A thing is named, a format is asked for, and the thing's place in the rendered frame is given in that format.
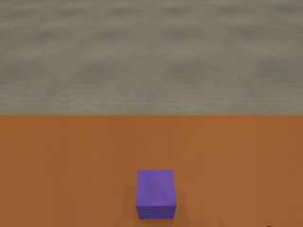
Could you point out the carton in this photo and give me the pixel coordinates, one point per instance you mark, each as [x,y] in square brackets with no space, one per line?
[155,194]

